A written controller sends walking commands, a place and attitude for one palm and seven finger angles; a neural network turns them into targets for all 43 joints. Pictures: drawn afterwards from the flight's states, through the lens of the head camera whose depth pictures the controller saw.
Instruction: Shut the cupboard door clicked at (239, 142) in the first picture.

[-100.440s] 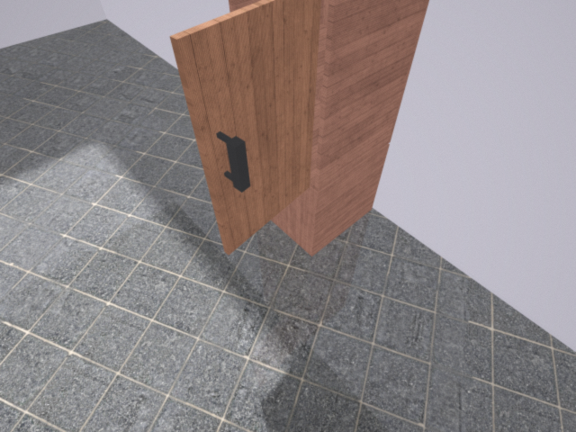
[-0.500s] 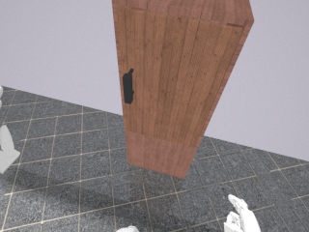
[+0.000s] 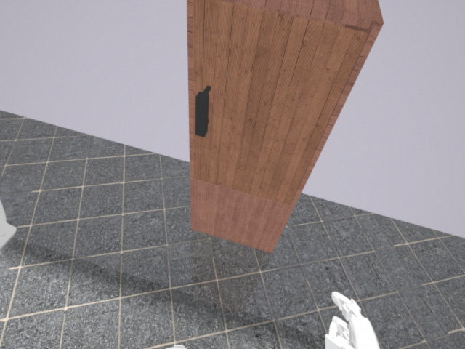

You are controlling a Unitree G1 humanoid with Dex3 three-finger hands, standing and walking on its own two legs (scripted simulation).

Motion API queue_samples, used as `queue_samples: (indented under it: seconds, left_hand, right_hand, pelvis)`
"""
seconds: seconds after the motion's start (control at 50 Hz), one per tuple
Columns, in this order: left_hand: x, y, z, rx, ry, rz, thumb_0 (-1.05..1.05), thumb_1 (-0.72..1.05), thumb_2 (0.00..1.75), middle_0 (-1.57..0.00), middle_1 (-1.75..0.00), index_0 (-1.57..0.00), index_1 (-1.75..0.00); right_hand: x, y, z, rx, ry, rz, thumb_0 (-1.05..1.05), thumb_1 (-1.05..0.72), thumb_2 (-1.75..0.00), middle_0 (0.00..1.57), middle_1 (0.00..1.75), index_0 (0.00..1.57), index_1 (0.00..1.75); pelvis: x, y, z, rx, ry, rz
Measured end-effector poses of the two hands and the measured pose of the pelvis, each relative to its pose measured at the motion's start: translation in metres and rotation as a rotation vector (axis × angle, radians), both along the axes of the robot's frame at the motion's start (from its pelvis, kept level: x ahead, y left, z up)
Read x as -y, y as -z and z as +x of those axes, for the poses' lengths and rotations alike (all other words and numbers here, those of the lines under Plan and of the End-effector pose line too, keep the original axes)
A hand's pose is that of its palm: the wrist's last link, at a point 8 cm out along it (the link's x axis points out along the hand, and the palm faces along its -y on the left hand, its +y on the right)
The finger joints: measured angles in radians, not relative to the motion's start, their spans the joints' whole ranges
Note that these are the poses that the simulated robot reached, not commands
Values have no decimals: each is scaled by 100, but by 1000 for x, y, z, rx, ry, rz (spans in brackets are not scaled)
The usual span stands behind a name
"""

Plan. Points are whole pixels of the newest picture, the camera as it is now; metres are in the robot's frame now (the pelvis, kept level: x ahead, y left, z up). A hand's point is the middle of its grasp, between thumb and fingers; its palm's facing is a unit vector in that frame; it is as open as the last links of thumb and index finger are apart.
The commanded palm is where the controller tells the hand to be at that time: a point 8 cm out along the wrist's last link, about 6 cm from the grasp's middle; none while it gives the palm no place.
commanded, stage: stop stepping back and stand still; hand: left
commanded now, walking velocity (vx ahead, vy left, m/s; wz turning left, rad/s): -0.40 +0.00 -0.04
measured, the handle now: (204, 110) +0.68 +0.13 +0.00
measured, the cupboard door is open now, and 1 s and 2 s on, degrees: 0 0 0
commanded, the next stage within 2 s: let the arm hang, fingers relaxed in 0.78 s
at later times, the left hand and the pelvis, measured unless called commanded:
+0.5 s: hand out of the picture +0.11 +0.30 +0.16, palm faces +0.50 -0.79 -0.34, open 7.4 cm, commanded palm +0.04 +0.31 +0.19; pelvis -0.10 +0.01 +0.01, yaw +0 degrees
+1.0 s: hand out of the picture +0.11 +0.29 -0.01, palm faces +0.20 -0.89 -0.40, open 7.4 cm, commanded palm none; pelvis -0.10 +0.04 +0.00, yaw +1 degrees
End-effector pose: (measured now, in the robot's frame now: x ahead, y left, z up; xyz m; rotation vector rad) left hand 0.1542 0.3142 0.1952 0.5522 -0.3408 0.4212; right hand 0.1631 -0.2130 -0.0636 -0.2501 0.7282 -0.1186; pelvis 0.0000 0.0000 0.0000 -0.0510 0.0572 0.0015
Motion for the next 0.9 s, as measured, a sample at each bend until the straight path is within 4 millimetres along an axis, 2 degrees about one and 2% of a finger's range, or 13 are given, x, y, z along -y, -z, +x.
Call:
queue_samples:
  seconds: [0.08,0.18,0.24,0.32,0.38,0.44,0.52,0.58,0.64,0.7,0.76,0.88,0.9]
  left_hand:
    - [25,2,-7,0,83,-18,2,90,90,-21,-30,-21,-30]
    - [42,4,-30,-53,159,-10,1,89,90,-21,-30,-22,-30]
    - [31,1,-51,-78,130,13,1,89,90,-22,-30,-22,-30]
    - [1,0,-72,-22,36,2,1,89,90,-22,-30,-22,-30]
    - [-21,7,-81,-3,-47,-59,1,89,90,-22,-30,-22,-30]
    - [-28,17,-85,-31,-92,-116,1,89,90,-21,-30,-21,-30]
    - [-8,18,-89,-52,-44,-139,2,90,90,-21,-30,-21,-30]
    - [14,10,-96,-49,35,-81,2,90,90,-21,-30,-21,-30]
    - [25,0,-104,-71,80,-25,2,89,90,-21,-30,-21,-30]
    - [19,-7,-112,-78,56,1,1,89,90,-21,-30,-22,-30]
    - [3,-5,-114,-69,-14,-17,1,89,90,-22,-30,-22,-30]
    - [-22,18,-98,-52,-92,-130,1,89,90,-21,-30,-22,-30]
    - [-25,29,-91,-84,-79,-127,1,90,90,-21,-30,-21,-30]
  right_hand:
    - [-2,4,-19,13,-21,31,1,-90,-89,20,30,20,30]
    - [14,1,-62,8,51,40,1,-90,-89,20,30,20,30]
    - [28,-3,-92,-12,111,-1,1,-90,-89,20,30,20,30]
    - [42,-1,-126,-46,152,-86,1,-90,-90,20,30,20,30]
    - [40,-3,-146,-68,163,-104,1,-90,-90,20,30,20,30]
    - [31,-6,-157,-62,155,-89,1,-90,-90,20,30,20,30]
    - [15,-7,-161,-45,102,-45,1,-90,-90,20,30,20,30]
    - [7,-2,-156,-16,63,-8,1,-90,-90,20,30,20,30]
    - [3,3,-151,-12,51,28,1,-90,-90,20,30,20,30]
    - [4,7,-148,-28,62,52,1,-90,-89,20,30,20,30]
    - [8,7,-145,-42,69,44,1,-90,-89,20,30,20,30]
    - [13,11,-127,-54,49,-37,1,-90,-90,20,30,20,30]
    - [13,14,-123,-52,31,-42,1,-90,-90,20,30,20,30]
  pelvis:
    - [7,1,-29,0,29,-12]
    - [10,-1,-57,24,35,7]
    - [5,-3,-61,31,44,22]
    - [-8,-1,-68,46,12,4]
    - [-14,-5,-77,70,12,13]
    - [-15,-11,-87,71,3,13]
    - [-11,-14,-100,56,-4,24]
    - [-6,-9,-110,39,15,41]
    - [-4,-9,-116,46,16,24]
    - [-4,-10,-112,49,33,27]
    - [-7,-12,-104,53,31,40]
    - [-25,-5,-91,75,-14,26]
    - [-29,-2,-90,69,-24,27]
